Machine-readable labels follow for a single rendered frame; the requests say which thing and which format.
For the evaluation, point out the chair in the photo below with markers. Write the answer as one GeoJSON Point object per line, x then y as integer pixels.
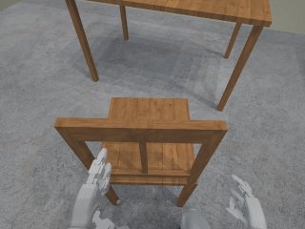
{"type": "Point", "coordinates": [149, 141]}

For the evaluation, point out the left robot hand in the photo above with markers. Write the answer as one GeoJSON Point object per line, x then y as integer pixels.
{"type": "Point", "coordinates": [91, 196]}

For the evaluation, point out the robot right thigh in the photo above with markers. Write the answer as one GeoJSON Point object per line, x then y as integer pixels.
{"type": "Point", "coordinates": [193, 220]}

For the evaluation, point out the right robot shin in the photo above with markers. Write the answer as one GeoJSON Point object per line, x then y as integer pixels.
{"type": "Point", "coordinates": [193, 211]}

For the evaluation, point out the table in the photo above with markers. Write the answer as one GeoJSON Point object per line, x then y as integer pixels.
{"type": "Point", "coordinates": [250, 12]}

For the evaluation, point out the right robot hand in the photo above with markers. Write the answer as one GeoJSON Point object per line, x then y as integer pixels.
{"type": "Point", "coordinates": [249, 214]}

